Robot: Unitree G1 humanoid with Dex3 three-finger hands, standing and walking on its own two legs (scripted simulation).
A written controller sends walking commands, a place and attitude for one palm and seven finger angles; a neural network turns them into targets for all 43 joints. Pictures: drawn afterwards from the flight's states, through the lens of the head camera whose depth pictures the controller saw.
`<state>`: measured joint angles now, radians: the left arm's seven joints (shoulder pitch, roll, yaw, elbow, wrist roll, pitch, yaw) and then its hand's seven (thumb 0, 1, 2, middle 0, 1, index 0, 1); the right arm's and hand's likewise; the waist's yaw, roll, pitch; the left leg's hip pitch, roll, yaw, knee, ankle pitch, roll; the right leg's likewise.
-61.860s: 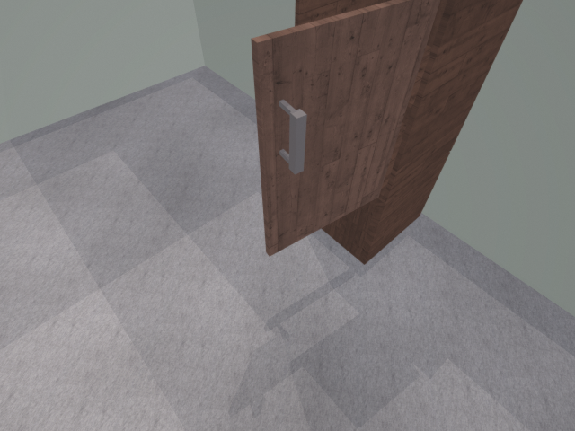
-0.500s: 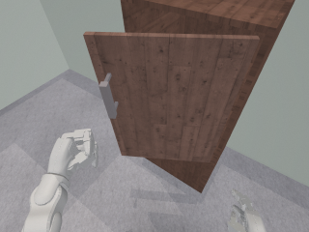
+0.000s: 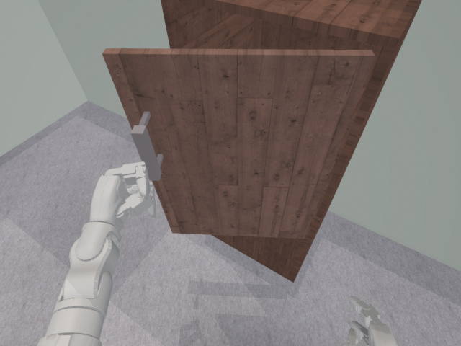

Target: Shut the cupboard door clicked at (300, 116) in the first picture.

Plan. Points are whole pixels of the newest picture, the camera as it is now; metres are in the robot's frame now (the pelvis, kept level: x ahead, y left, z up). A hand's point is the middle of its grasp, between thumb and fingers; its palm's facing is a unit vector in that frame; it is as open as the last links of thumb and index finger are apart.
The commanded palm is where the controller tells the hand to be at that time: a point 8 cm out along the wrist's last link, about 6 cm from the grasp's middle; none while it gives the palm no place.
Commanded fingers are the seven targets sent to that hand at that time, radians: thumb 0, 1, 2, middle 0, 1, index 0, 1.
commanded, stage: bring the fist close to the handle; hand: left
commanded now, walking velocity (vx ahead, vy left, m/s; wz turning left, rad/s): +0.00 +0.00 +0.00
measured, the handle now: (150, 147) +0.45 +0.19 +0.09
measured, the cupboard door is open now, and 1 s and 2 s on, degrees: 29 27 12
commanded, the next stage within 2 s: push the door shut along its arc in 0.60 s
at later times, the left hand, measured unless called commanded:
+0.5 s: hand (152, 188) +0.35 +0.16 +0.09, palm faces +0.00 -1.00 -0.01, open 3.1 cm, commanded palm +0.33 +0.21 +0.09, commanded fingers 0.00 0.90 0.90 -1.30 -1.50 -1.30 -1.50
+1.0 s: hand (159, 170) +0.39 +0.16 +0.09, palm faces -0.07 -1.00 -0.02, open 3.1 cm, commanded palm +0.38 +0.20 +0.09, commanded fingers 0.00 0.90 0.90 -1.30 -1.50 -1.30 -1.50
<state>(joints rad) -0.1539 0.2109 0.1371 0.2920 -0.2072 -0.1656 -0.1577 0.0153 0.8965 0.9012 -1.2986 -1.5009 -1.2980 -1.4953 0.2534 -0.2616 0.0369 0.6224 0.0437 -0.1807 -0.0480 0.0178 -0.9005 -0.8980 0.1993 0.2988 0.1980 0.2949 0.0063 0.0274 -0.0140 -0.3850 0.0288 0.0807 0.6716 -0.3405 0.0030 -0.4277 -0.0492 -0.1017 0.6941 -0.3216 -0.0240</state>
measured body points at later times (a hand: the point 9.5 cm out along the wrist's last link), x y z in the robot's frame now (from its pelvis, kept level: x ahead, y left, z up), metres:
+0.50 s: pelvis +0.00 +0.00 +0.00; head +0.02 -0.01 +0.45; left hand +0.34 +0.21 +0.10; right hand +0.14 -0.24 -0.10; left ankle +0.00 +0.12 -0.72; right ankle +0.02 -0.10 -0.72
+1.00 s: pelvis -0.02 +0.01 +0.00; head +0.03 +0.00 +0.44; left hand +0.39 +0.21 +0.10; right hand +0.11 -0.25 -0.11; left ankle +0.00 +0.12 -0.72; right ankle +0.02 -0.10 -0.72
